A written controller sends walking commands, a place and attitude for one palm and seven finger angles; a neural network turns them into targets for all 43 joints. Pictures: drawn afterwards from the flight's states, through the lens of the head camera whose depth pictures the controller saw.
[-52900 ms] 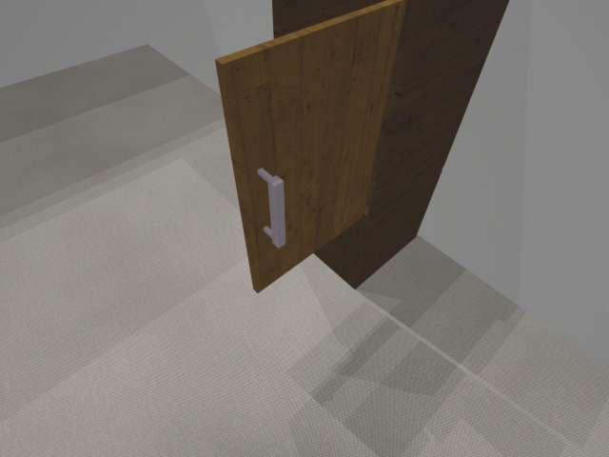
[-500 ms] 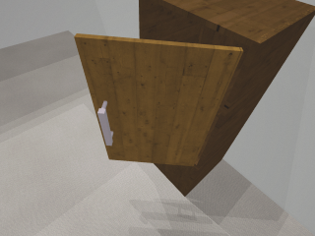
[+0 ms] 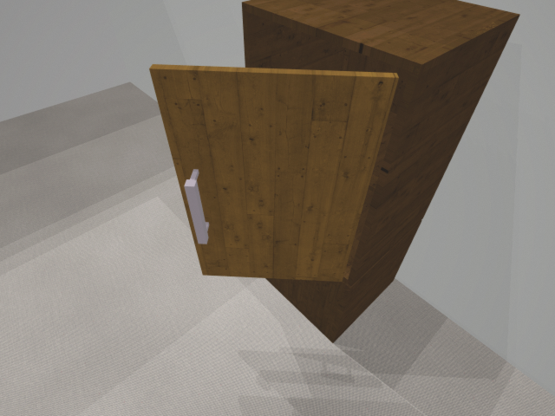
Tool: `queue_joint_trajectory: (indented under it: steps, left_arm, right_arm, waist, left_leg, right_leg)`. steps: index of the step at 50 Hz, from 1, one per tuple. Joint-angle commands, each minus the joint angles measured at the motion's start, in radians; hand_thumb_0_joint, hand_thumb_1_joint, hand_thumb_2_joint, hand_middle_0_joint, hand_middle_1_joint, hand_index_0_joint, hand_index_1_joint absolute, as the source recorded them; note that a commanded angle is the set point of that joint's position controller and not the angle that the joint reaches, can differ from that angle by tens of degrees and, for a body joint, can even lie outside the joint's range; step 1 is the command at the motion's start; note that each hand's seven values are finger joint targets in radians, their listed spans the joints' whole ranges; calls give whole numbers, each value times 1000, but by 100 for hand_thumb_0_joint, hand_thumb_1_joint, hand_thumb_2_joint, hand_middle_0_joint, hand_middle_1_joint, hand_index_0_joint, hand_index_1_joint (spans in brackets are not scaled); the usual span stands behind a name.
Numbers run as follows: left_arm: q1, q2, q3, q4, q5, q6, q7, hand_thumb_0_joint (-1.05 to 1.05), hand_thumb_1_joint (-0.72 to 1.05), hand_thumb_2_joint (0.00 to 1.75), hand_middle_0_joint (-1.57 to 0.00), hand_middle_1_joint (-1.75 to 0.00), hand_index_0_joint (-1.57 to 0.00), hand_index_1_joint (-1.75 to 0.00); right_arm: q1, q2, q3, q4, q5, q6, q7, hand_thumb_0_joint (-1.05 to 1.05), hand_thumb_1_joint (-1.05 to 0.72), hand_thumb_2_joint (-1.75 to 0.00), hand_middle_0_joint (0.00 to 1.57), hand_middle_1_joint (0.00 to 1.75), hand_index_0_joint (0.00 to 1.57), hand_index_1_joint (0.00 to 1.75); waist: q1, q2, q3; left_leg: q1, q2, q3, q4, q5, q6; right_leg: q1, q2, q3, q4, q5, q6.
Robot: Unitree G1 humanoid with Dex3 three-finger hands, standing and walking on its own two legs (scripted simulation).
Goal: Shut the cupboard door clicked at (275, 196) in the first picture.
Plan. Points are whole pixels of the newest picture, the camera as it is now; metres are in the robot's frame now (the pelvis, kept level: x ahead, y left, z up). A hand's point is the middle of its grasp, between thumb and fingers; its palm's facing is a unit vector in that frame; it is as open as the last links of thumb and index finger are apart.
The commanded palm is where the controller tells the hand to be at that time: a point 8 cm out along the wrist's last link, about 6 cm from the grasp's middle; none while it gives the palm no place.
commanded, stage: come to a stop and stand still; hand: left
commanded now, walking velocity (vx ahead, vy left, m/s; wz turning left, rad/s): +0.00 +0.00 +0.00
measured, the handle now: (199, 208) +0.53 +0.20 -0.04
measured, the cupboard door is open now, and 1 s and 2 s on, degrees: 44 44 44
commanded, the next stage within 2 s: look again from close up in 0.34 s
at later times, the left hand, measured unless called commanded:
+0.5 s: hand out of the picture -0.05 +0.16 -0.18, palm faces +0.04 -0.99 -0.16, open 7.4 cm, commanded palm none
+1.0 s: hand out of the picture -0.02 +0.15 -0.17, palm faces +0.04 -0.99 -0.16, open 7.4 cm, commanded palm none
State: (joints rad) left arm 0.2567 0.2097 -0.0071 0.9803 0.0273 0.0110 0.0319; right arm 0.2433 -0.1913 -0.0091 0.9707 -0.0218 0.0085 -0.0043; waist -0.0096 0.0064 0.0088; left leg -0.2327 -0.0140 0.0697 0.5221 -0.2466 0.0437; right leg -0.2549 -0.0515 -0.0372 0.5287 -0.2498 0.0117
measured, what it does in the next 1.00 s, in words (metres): stands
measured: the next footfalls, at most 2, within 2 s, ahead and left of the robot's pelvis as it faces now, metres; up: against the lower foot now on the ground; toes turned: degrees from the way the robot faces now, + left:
none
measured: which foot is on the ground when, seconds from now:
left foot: down 0.00-1.00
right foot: down 0.00-1.00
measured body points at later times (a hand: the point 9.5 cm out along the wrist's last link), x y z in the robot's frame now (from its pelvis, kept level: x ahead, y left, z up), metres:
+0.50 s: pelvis -0.02 +0.00 +0.00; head -0.03 +0.01 +0.45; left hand -0.05 +0.21 -0.16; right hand -0.04 -0.23 -0.15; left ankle +0.03 +0.09 -0.73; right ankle +0.04 -0.13 -0.73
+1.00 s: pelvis +0.00 -0.01 +0.01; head +0.00 +0.00 +0.46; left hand -0.02 +0.20 -0.16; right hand +0.01 -0.23 -0.15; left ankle +0.03 +0.09 -0.73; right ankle +0.04 -0.14 -0.73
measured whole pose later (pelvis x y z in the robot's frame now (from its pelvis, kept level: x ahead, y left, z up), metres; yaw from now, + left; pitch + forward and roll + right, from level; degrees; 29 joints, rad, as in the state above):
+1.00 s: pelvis +0.00 -0.01 +0.01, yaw +2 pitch -1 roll +0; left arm 0.33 0.14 -0.01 1.08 0.02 -0.02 0.03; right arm 0.29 -0.14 0.00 1.10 -0.01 -0.02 -0.02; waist 0.00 -0.02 0.02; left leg -0.23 -0.01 0.04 0.44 -0.19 0.03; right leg -0.24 -0.02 -0.01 0.44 -0.17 0.01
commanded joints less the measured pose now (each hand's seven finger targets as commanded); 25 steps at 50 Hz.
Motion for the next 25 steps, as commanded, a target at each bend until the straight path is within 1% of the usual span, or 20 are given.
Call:
queue_joint_trajectory:
  steps: [1,2,4,5,6,9,11,14,16,19,20,23,24,25]
  left_arm:
    - [64,106,29,-48,-3,-15,1,0,90,90,-20,-30,-20,-30]
    - [59,108,29,-49,-5,-17,0,0,90,90,-20,-30,-20,-30]
    - [62,107,31,-48,-5,-19,-1,0,90,90,-20,-30,-20,-30]
    - [70,104,30,-48,-5,-20,0,0,90,90,-20,-30,-20,-30]
    - [74,102,31,-43,-6,-21,0,0,90,90,-20,-30,-20,-30]
    - [101,91,29,-23,-8,-25,-1,0,90,90,-20,-30,-20,-30]
    - [107,83,28,-13,-8,-27,-1,0,90,90,-20,-30,-20,-30]
    - [126,71,25,12,-9,-29,-2,0,90,90,-20,-30,-20,-30]
    - [134,61,22,23,-9,-32,0,0,90,90,-20,-30,-20,-30]
    - [143,52,22,42,-9,-31,0,0,90,90,-20,-30,-20,-30]
    - [151,45,20,46,-7,-31,0,0,90,90,-20,-30,-20,-30]
    - [158,37,17,58,-8,-34,1,0,90,90,-20,-30,-20,-30]
    - [157,35,17,60,-9,-34,2,0,90,90,-20,-30,-20,-30]
    - [155,34,17,61,-8,-34,3,0,90,90,-20,-30,-20,-30]
  right_arm:
    - [42,-126,-31,-56,-3,-11,-1,0,-90,-90,20,30,20,30]
    - [50,-122,-29,-51,-3,-11,-1,0,-90,-90,20,30,20,30]
    - [66,-118,-28,-40,-3,-12,-1,0,-90,-90,20,30,20,30]
    - [72,-115,-27,-34,-2,-13,-2,0,-90,-90,20,30,20,30]
    - [73,-116,-27,-31,-1,-14,-2,0,-90,-90,20,30,20,30]
    - [85,-109,-24,-10,1,-17,-4,0,-90,-90,20,30,20,30]
    - [96,-103,-23,6,3,-19,-5,0,-90,-90,20,30,20,30]
    - [101,-99,-20,28,4,-24,-7,0,-90,-90,20,30,20,30]
    - [107,-89,-18,41,7,-27,-9,0,-90,-90,20,30,20,30]
    - [115,-86,-18,60,7,-27,-10,0,-90,-90,20,30,20,30]
    - [114,-80,-18,64,7,-27,-11,0,-90,-90,20,30,20,30]
    - [119,-72,-16,76,8,-29,-11,0,-90,-90,20,30,20,30]
    - [120,-71,-17,79,8,-29,-12,0,-90,-90,20,30,20,30]
    - [123,-66,-17,82,9,-28,-13,0,-90,-90,20,30,20,30]
  waist:
    - [2,-37,68]
    - [-3,-43,75]
    - [-8,-32,82]
    - [-7,-24,83]
    - [-5,-21,84]
    - [-2,-21,72]
    - [-3,-16,68]
    - [5,0,65]
    - [7,-2,69]
    - [10,13,78]
    - [13,16,86]
    - [13,1,76]
    - [10,11,69]
    - [11,-2,77]
  left_leg:
    - [-115,79,-145,-184,-246,1]
    - [-106,76,-142,-177,-239,-2]
    - [-98,77,-143,-176,-233,-4]
    - [-96,81,-148,-182,-227,-2]
    - [-111,81,-152,-184,-238,-3]
    - [-108,78,-151,-178,-217,-5]
    - [-109,84,-156,-187,-220,-5]
    - [-120,91,-168,-203,-227,-5]
    - [-127,95,-171,-210,-213,-4]
    - [-145,99,-183,-229,-251,-5]
    - [-142,102,-187,-232,-241,-3]
    - [-136,98,-181,-229,-223,-5]
    - [-127,98,-181,-228,-221,-7]
    - [-123,103,-181,-232,-220,-6]
  right_leg:
    - [-56,-41,116,-155,-249,-47]
    - [-80,-49,125,-169,-274,-50]
    - [-109,-49,133,-177,-288,-52]
    - [-104,-44,128,-177,-274,-51]
    - [-98,-43,131,-174,-273,-49]
    - [-89,-46,146,-179,-264,-53]
    - [-80,-43,140,-176,-251,-52]
    - [-60,-40,133,-165,-224,-51]
    - [-42,-40,130,-166,-190,-51]
    - [-34,-36,124,-161,-197,-49]
    - [-32,-33,118,-159,-173,-49]
    - [-19,-37,127,-165,-155,-49]
    - [-21,-37,128,-167,-158,-49]
    - [-25,-36,120,-169,-150,-48]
